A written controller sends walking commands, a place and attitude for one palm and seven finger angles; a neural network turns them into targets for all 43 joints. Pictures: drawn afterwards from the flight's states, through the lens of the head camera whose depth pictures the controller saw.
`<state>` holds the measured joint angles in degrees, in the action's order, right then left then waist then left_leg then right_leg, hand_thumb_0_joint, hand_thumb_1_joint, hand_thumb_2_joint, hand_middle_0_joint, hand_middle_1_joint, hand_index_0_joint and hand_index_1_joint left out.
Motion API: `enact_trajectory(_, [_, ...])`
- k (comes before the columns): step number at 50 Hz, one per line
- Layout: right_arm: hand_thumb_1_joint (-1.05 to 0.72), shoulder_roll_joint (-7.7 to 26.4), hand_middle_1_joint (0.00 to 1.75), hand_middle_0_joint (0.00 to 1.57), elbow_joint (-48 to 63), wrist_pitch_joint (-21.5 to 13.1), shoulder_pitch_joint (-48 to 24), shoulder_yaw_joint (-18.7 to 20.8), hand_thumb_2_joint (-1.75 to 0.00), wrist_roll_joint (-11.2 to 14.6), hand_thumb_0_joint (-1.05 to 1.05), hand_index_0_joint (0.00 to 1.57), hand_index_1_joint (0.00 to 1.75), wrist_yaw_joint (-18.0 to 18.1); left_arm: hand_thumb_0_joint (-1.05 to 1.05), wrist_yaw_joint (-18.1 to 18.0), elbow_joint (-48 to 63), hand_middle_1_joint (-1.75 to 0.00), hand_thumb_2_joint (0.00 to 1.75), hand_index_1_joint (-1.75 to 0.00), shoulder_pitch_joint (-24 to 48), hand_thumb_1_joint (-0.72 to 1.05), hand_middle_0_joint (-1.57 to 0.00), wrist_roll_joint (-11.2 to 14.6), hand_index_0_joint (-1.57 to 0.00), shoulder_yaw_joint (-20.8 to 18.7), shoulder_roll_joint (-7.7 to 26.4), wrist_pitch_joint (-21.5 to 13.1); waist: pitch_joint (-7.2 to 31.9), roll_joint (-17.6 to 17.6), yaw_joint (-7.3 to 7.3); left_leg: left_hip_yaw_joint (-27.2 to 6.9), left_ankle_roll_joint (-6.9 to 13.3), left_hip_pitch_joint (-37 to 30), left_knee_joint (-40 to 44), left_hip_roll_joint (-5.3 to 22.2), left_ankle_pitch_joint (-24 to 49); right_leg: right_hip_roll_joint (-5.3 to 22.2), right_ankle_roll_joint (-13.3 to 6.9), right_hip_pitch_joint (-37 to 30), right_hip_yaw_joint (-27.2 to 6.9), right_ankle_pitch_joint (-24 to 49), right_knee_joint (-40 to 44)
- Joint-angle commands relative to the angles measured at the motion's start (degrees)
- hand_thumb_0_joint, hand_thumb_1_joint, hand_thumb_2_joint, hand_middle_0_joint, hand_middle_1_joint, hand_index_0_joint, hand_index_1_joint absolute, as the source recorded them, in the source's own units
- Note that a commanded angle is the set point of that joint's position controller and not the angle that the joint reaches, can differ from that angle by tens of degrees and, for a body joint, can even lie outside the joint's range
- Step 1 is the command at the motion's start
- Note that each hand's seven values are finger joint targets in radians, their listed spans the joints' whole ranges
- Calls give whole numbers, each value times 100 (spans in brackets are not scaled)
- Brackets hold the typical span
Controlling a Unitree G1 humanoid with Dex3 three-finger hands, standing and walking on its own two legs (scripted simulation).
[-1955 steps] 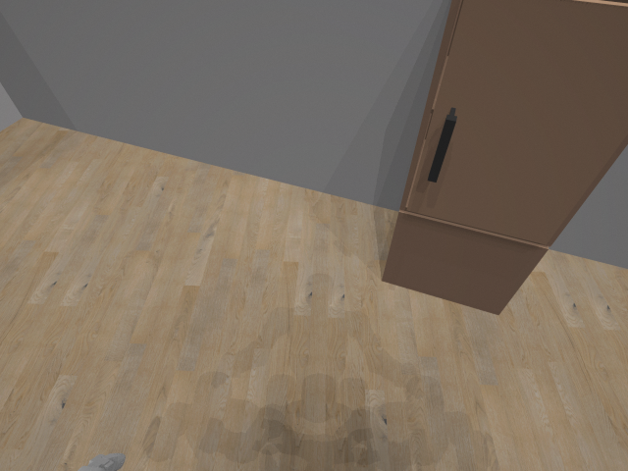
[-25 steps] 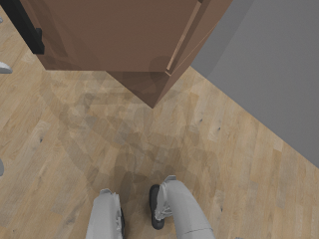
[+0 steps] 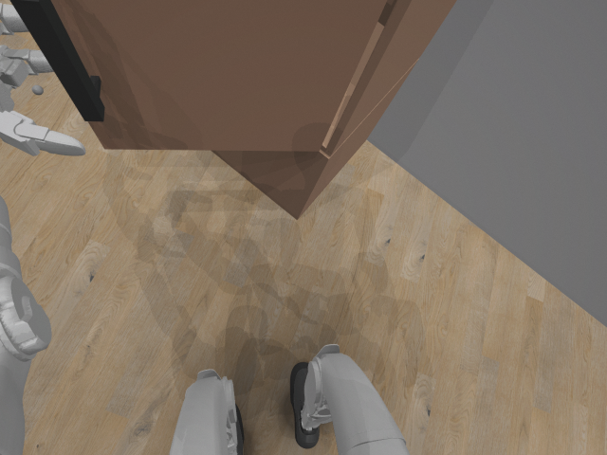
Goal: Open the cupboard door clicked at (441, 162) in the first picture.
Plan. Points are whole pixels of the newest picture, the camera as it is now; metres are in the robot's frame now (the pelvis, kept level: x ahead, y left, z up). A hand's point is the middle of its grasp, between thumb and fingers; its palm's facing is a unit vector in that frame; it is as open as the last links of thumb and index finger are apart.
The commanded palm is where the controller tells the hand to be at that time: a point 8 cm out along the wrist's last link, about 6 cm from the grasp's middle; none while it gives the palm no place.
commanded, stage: slide the fingers in behind the handle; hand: left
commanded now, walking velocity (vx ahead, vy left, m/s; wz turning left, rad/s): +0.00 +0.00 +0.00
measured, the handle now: (69, 50) +0.59 +0.23 +0.04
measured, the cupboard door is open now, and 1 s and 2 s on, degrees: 44 43 44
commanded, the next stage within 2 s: close the thumb around the handle in 0.94 s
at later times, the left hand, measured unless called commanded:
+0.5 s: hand (84, 89) +0.53 +0.21 +0.04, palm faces +0.00 -1.00 -0.01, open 14.0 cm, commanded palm +0.52 +0.24 +0.04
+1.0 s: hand (83, 91) +0.53 +0.21 +0.04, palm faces +0.00 -1.00 -0.03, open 14.0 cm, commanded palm +0.51 +0.24 +0.04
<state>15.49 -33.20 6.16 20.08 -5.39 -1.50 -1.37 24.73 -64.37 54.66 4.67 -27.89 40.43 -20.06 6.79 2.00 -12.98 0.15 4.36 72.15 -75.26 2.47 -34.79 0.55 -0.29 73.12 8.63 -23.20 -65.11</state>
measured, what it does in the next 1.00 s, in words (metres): stands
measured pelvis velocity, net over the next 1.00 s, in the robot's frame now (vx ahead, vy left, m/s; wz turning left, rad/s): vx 0.00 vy -0.02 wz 0.01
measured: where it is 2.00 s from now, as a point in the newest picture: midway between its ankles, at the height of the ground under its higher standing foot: (269, 440)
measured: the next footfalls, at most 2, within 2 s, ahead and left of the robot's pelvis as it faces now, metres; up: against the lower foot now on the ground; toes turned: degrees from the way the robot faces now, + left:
none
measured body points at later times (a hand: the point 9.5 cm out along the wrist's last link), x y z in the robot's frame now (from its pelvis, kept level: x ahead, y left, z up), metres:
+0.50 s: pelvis +0.01 -0.01 +0.00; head +0.19 +0.03 +0.41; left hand +0.53 +0.26 +0.04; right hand +0.02 -0.27 -0.10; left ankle -0.01 +0.06 -0.62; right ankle +0.06 -0.13 -0.62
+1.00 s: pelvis +0.00 -0.02 +0.00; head +0.19 +0.02 +0.41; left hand +0.52 +0.26 +0.05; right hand +0.02 -0.28 -0.10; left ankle -0.01 +0.06 -0.62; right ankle +0.06 -0.13 -0.62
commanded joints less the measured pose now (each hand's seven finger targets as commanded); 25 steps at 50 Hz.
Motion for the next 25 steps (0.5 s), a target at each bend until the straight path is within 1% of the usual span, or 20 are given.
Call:
enact_trajectory(1, [-90,1279,30,20,114,-41,1212,461,-90,-30,0,20,30,99,0,-175,1026,-120,30,-120,2434,-50,-30,17,-30,-60,1454,-437,3127,1539,-111,-860,-540,-2902,963,57,3643,-329,-135,-1135,-381,1042,308])
enact_trajectory(2, [-90,1250,30,20,91,-54,1195,483,-90,-47,0,20,30,91,0,-208,1170,-120,30,-120,2626,-50,-30,20,-30,119,1213,-480,3181,1677,-164,-899,-581,-3057,942,64,3770,-311,-132,-999,-366,1065,292])
enact_trajectory(3, [-90,1260,30,20,86,-45,1229,493,-90,-64,0,20,30,87,0,-268,1102,-120,30,-120,2427,-50,-30,-9,-30,-75,1384,-510,3264,1618,-67,-906,-609,-3114,944,72,3857,-317,-140,-1071,-362,1083,290])
enact_trajectory(6, [-90,1234,30,20,134,-22,1196,475,-90,-59,0,20,30,68,0,-320,1092,-120,30,-120,2386,-50,-30,-3,-30,-54,1329,-575,3333,1485,-84,-848,-571,-2985,891,69,4011,-326,-138,-1279,-398,1296,261])
enact_trajectory(7, [-90,1218,30,20,148,-11,1182,480,-90,-51,0,20,30,56,0,-334,879,-120,30,-120,2224,-50,-30,9,-30,-92,1296,-544,3203,1316,-65,-801,-528,-2785,889,41,3831,-329,-133,-1368,-407,1298,282])
enact_trajectory(8, [-90,1223,30,20,161,1,1159,468,-90,-55,0,20,30,55,0,-345,905,-120,30,-120,2288,-50,-30,5,-30,-64,1286,-536,3181,1177,-118,-735,-463,-2589,874,30,3637,-328,-119,-1517,-443,1360,291])
enact_trajectory(9, [-90,1224,30,20,193,3,1150,467,-90,-51,0,20,30,58,0,-361,918,-120,30,-120,2252,-50,-30,-5,-30,-199,1457,-545,3236,1171,-53,-665,-418,-2411,867,1,3438,-325,-121,-1691,-486,1385,280])
enact_trajectory(11, [-90,1208,30,20,222,7,1168,466,-90,-55,0,20,30,42,0,-345,1128,-120,30,-120,2231,-50,-30,-61,-30,-144,1456,-596,3484,1429,8,-688,-456,-2629,876,6,3694,-316,-143,-1744,-494,1497,230])
enact_trajectory(12, [-90,1195,30,20,238,15,1152,482,-90,-51,0,20,30,27,0,-330,1189,-120,30,-120,2149,-50,-30,-42,-30,-116,1380,-599,3527,1477,40,-680,-465,-2694,881,5,3757,-317,-140,-1755,-496,1529,246])
enact_trajectory(13, [-90,1194,30,20,225,23,1142,494,-90,-38,0,20,30,25,0,-320,1175,-120,30,-120,2083,-50,-30,-18,-30,-25,1248,-581,3472,1297,2,-711,-458,-2719,906,17,3753,-328,-134,-1754,-480,1519,277])
enact_trajectory(14, [-90,1189,30,20,227,24,1140,505,-90,-29,0,20,30,29,0,-313,1194,-120,30,-120,2080,-50,-30,39,-30,30,1122,-565,3409,1266,-23,-715,-452,-2718,931,21,3759,-322,-124,-1755,-474,1528,305])
enact_trajectory(16, [-90,1182,30,20,191,9,1140,534,-90,-20,0,20,30,28,0,-299,1441,-120,30,-120,2172,-50,-30,126,-30,153,918,-586,3590,1430,-29,-741,-479,-2988,924,31,3962,-320,-123,-1675,-477,1577,329])
enact_trajectory(17, [-90,1181,30,20,151,3,1154,551,-90,-16,0,20,30,31,0,-322,1395,-120,30,-120,2157,-50,-30,157,-30,153,860,-565,3519,1414,-47,-765,-501,-3021,937,39,3951,-321,-118,-1576,-445,1514,333])
enact_trajectory(18, [-90,1173,30,20,118,-7,1142,549,-90,-22,0,20,30,32,0,-349,1301,-120,30,-120,2228,-50,-30,181,-30,185,774,-547,3416,1173,-114,-708,-436,-2835,912,19,3696,-328,-103,-1641,-470,1507,373])
enact_trajectory(19, [-90,1189,30,20,108,-9,1155,537,-90,-25,0,20,30,58,0,-414,1193,-120,30,-120,2204,-50,-30,153,-30,-28,1039,-546,3320,1014,-71,-670,-405,-2580,920,-1,3498,-319,-106,-1814,-493,1518,360])
enact_trajectory(20, [-90,1170,30,20,122,-23,1147,515,-90,-32,0,20,30,60,0,-450,1221,-120,30,-120,2272,-50,-30,109,-30,43,1013,-578,3297,1264,-58,-665,-417,-2600,933,-16,3486,-313,-131,-1735,-505,1483,330])
enact_trajectory(21, [-90,1160,30,20,108,-34,1157,519,-90,-42,0,20,30,50,0,-493,1237,-120,30,-120,2300,-50,-30,85,-30,53,960,-597,3380,1284,-49,-644,-419,-2640,926,-20,3491,-305,-124,-1740,-512,1487,329])
enact_trajectory(22, [-90,1150,30,20,99,-38,1131,515,-90,-51,0,20,30,50,0,-547,1272,-120,30,-120,2347,-50,-30,55,-30,25,1026,-638,3368,1309,-31,-624,-416,-2593,918,-28,3434,-305,-129,-1789,-530,1501,328])
enact_trajectory(24, [-90,1126,30,20,134,-63,1121,510,-90,-64,0,20,30,40,0,-615,1196,-120,30,-120,2237,-50,-30,35,-30,-12,1022,-685,3398,1060,-41,-542,-342,-2328,885,-62,3290,-308,-122,-2091,-591,1657,334])
enact_trajectory(25, [-90,1123,30,20,154,-71,1121,504,-90,-67,0,20,30,51,0,-628,1250,-120,30,-120,2254,-50,-30,22,-30,-98,1157,-744,3459,1041,-12,-543,-333,-2277,865,-60,3314,-309,-143,-2196,-610,1747,284])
